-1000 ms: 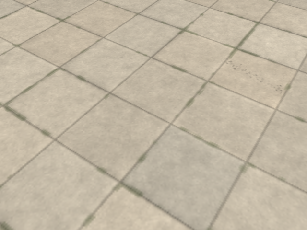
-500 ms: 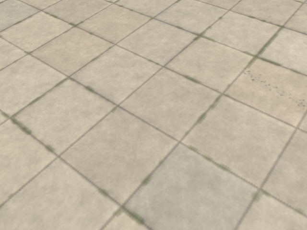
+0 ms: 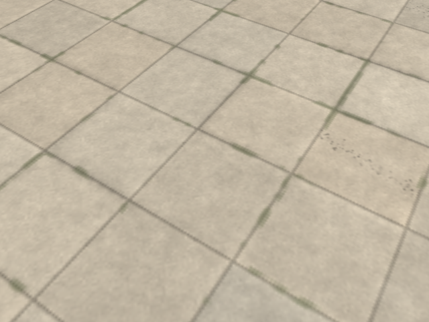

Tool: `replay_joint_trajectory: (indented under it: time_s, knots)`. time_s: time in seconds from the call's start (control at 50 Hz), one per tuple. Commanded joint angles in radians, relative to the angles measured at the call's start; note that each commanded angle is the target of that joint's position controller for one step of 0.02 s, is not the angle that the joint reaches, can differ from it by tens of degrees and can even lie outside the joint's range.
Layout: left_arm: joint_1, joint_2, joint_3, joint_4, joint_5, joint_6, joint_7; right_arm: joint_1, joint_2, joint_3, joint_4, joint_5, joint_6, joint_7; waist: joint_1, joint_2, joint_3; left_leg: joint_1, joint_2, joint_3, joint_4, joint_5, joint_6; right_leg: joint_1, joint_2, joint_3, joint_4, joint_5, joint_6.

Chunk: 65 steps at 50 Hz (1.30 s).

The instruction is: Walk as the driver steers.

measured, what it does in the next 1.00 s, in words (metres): walks ahead: right foot, then left foot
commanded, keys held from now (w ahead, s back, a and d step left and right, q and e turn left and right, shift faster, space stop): w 0.48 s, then w+q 0.52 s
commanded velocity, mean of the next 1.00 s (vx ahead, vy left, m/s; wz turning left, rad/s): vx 0.50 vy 0.00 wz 0.19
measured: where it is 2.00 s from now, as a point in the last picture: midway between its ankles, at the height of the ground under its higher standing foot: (156, 187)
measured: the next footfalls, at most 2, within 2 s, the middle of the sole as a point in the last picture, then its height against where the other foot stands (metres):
right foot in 0.28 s outside the picture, level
left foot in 0.84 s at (181, 282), level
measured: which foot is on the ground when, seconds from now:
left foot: down 0.00-0.30, up 0.32-0.82, down 0.84-1.00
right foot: up 0.00-0.26, down 0.28-0.82, up 0.84-1.00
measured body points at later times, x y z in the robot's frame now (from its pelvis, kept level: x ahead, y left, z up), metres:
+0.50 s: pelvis +0.29 -0.07 +0.00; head +0.31 -0.08 +0.45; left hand +0.35 +0.20 -0.12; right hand +0.39 -0.35 -0.13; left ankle +0.32 +0.09 -0.67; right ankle +0.31 -0.15 -0.75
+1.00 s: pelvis +0.57 +0.02 -0.01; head +0.60 +0.04 +0.44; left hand +0.63 +0.31 -0.13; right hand +0.73 -0.23 -0.12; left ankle +0.59 +0.09 -0.75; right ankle +0.56 -0.15 -0.66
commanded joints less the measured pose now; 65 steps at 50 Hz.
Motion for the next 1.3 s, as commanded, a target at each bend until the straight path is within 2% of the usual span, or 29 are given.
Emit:
replay_joint_trajectory:
  time_s: [0.02,0.08,0.18,0.24,0.26,0.28,0.3,0.32,0.34,0.36,0.38,0.4,0.48,0.6,0.72,0.78,0.82,0.84,0.86,0.88,0.9,0.92,0.94,0.96,1.02,1.14,1.24,1.28,1.3]
  knots:
    - [-0.012,0.041,0.007,-0.056,0.008,-0.005,-0.003,-0.039,-0.152,-0.03,-0.057,0.006,-0.011,-0.019,0.032,0.078,0.035,-0.046,0.272,-0.18,-0.174,0.126,0.151,-0.029,-0.021,0.008,-0.171,0.177,0.022]
    - [-0.126,0.022,-0.004,-0.086,0.001,-0.017,-0.015,0.017,-0.167,-0.031,-0.035,0.015,-0.004,-0.027,-0.01,0.078,0.047,-0.028,0.249,-0.125,-0.17,0.133,0.122,0.027,0.023,-0.036,-0.355,0.305,0.023]
    - [-0.248,0.038,-0.007,-0.144,-0.011,-0.028,-0.044,0.097,-0.175,-0.035,0.01,0.021,0.024,-0.031,-0.038,0.088,0.064,0.166,0.323,-0.144,-0.092,0.184,0.112,-0.015,0.052,-0.03,-0.48,0.234,-0.009]
    - [-0.178,0.082,0.01,-0.14,-0.012,-0.034,-0.055,0.07,-0.196,-0.044,0.008,0.022,0.04,-0.037,0.024,0.123,0.009,0.24,0.345,-0.145,0.025,0.419,0.083,0.106,0.092,-0.055,-0.515,0.114,-0.051]
    - [-0.064,0.112,0.029,-0.108,-0.01,-0.035,-0.052,0.048,-0.194,-0.042,0.003,0.02,0.046,-0.038,0.09,0.124,-0.06,0.223,0.311,-0.114,0.16,0.571,0.063,0.265,0.125,-0.085,-0.539,0.117,-0.077]
    - [0.112,0.166,0.054,-0.057,-0.005,-0.034,-0.043,0.048,-0.164,-0.029,-0.01,0.011,0.049,-0.04,0.159,0.104,-0.181,0.11,0.257,-0.075,0.374,0.545,0.033,0.532,0.093,-0.054,-0.51,0.144,-0.118]
    - [0.26,0.269,0.079,-0.033,0.017,-0.029,-0.035,0.132,-0.075,0.002,-0.042,-0.003,0.034,-0.033,0.155,-0.078,-0.35,-0.257,0.137,-0.022,0.759,0.191,-0.032,0.944,-0.165,0.322,-0.495,0.097,-0.252]
    - [0.289,0.229,0.069,-0.016,0.002,-0.021,-0.039,0.164,-0.034,0.017,-0.023,0.011,0.011,-0.027,0.15,-0.218,-0.437,-0.5,0.019,-0.113,0.988,-0.424,-0.06,1.081,-0.278,0.684,-0.657,-0.054,-0.346]
    - [0.227,0.158,0.045,-0.027,-0.006,-0.021,-0.039,0.079,-0.151,-0.013,-0.041,0.038,-0.009,-0.022,0.159,-0.134,-0.299,-0.609,0.086,-0.187,1.072,-0.413,-0.038,0.985,-0.239,0.595,-0.691,-0.128,-0.292]
    - [0.148,0.124,0.035,-0.046,-0.001,-0.02,-0.036,-0.002,-0.167,-0.017,-0.065,0.054,-0.02,-0.021,0.137,-0.088,-0.182,-0.628,0.139,-0.159,1.054,-0.325,-0.025,0.842,-0.2,0.444,-0.711,-0.084,-0.252]
    - [0.081,0.098,0.026,-0.055,0.005,-0.022,-0.038,-0.04,-0.155,-0.017,-0.07,0.044,-0.02,-0.026,0.105,-0.02,-0.099,-0.594,0.183,-0.136,0.984,-0.242,-0.029,0.694,-0.157,0.338,-0.75,0.001,-0.233]
    - [0.041,0.069,0.018,-0.061,0.012,-0.027,-0.04,-0.043,-0.15,-0.025,-0.067,0.028,-0.01,-0.031,0.073,-0.021,-0.062,-0.538,0.216,-0.14,0.918,-0.189,-0.034,0.596,-0.12,0.266,-0.782,0.063,-0.215]
    - [0.046,0.096,0.026,-0.036,0.012,-0.04,-0.041,-0.027,-0.088,-0.019,-0.068,0.014,0.03,-0.034,0.024,-0.022,-0.022,-0.477,0.24,-0.124,0.802,-0.091,-0.071,0.462,-0.085,0.14,-0.871,0.19,-0.235]
    - [0.102,0.126,0.033,0.003,0.016,-0.036,-0.012,-0.202,-0.066,-0.011,-0.119,0.02,0.026,-0.019,0.08,-0.01,0.027,-0.506,0.209,-0.102,0.468,0.225,-0.079,0.502,-0.052,-0.051,-0.915,0.209,-0.18]
    - [0.173,0.138,0.042,0.048,0.001,-0.008,-0.004,-0.341,-0.065,-0.005,-0.199,0.025,0.024,0.013,0.121,0.006,0.067,-0.58,0.178,-0.081,0.335,0.168,-0.033,0.722,-0.127,-0.119,-0.852,0.274,-0.151]
    - [0.141,0.171,0.054,0.034,-0.003,0.015,0.007,-0.307,-0.096,-0.019,-0.222,0.023,0.026,0.031,0.077,-0.028,0.021,-0.485,0.121,-0.009,0.33,0.017,0.01,0.783,-0.142,-0.161,-0.701,0.627,-0.117]
    - [0.118,0.174,0.053,0.016,0.0,0.035,0.019,-0.076,-0.166,-0.065,-0.173,0.025,0.032,0.026,-0.048,-0.019,-0.118,-0.161,0.033,0.039,0.287,0.018,0.061,0.708,-0.089,-0.22,-0.371,0.838,-0.07]
    - [0.134,0.15,0.039,-0.013,0.015,0.031,0.025,0.094,-0.256,-0.1,-0.141,0.025,0.04,0.008,-0.107,0.095,-0.227,0.152,0.161,-0.184,0.274,0.03,0.127,0.464,-0.043,-0.232,-0.057,0.573,-0.028]
    - [0.236,-0.004,-0.01,-0.053,0.04,-0.004,0.001,0.096,-0.34,-0.111,-0.143,0.033,0.037,0.005,0.0,0.33,-0.327,0.498,0.398,-0.749,0.167,-0.135,0.324,0.006,0.184,-0.141,0.277,-0.333,0.035]
    - [0.143,0.087,0.005,-0.057,-0.001,-0.048,-0.016,0.125,-0.25,-0.086,-0.157,0.028,0.033,0.003,-0.069,0.228,-0.385,0.553,0.419,-0.876,0.05,-0.225,0.324,-0.122,0.172,0.05,0.384,-0.4,0.015]
    - [0.052,0.13,0.017,-0.088,-0.034,-0.073,-0.025,0.082,-0.205,-0.075,-0.16,0.019,0.026,-0.001,-0.077,0.186,-0.245,0.46,0.388,-0.728,0.04,-0.152,0.274,-0.197,0.121,0.054,0.372,-0.311,-0.011]
    - [0.02,0.122,0.014,-0.096,-0.026,-0.084,-0.021,0.017,-0.184,-0.069,-0.177,0.019,0.022,-0.003,-0.042,0.083,-0.171,0.318,0.347,-0.612,0.038,-0.056,0.241,-0.164,0.075,0.047,0.296,-0.226,-0.019]
    - [0.008,0.125,0.022,-0.093,-0.001,-0.082,-0.013,-0.049,-0.155,-0.06,-0.196,0.015,0.022,-0.004,-0.003,0.04,-0.111,0.171,0.312,-0.523,0.022,0.054,0.221,-0.096,0.047,0.041,0.204,-0.18,-0.01]
    - [0.021,0.131,0.029,-0.095,0.01,-0.071,-0.011,-0.085,-0.135,-0.052,-0.214,0.004,0.022,-0.006,0.034,0.057,-0.094,0.078,0.288,-0.477,-0.002,0.132,0.217,-0.022,0.028,0.048,0.16,-0.154,-0.003]
    - [0.03,0.093,0.027,-0.112,0.023,-0.038,-0.007,-0.085,-0.159,-0.058,-0.224,0.012,0.022,-0.02,0.064,0.074,-0.059,-0.053,0.256,-0.397,-0.048,0.233,0.225,0.03,0.03,0.022,0.023,-0.108,0.043]
    - [-0.179,0.046,0.009,-0.188,0.015,-0.038,-0.015,0.002,-0.192,-0.071,-0.207,0.025,0.036,-0.046,-0.012,0.112,-0.016,-0.144,0.165,-0.304,-0.036,0.132,0.137,0.126,0.115,-0.008,-0.404,0.272,0.076]
    - [-0.229,0.097,0.025,-0.226,0.001,-0.054,-0.031,0.053,-0.179,-0.07,-0.19,0.03,0.051,-0.053,-0.017,0.139,-0.019,-0.006,0.22,-0.439,0.078,0.067,0.112,0.155,0.135,0.039,-0.526,0.203,0.044]
    - [-0.164,0.119,0.037,-0.214,-0.001,-0.065,-0.033,0.035,-0.178,-0.071,-0.198,0.026,0.058,-0.056,0.024,0.17,-0.035,0.023,0.225,-0.479,0.15,0.118,0.095,0.239,0.14,0.027,-0.556,0.125,0.012]
    - [-0.071,0.142,0.051,-0.192,0.006,-0.07,-0.027,0.02,-0.155,-0.062,-0.208,0.024,0.059,-0.054,0.072,0.166,-0.086,0.002,0.182,-0.46,0.24,0.17,0.07,0.381,0.131,0.018,-0.59,0.134,-0.018]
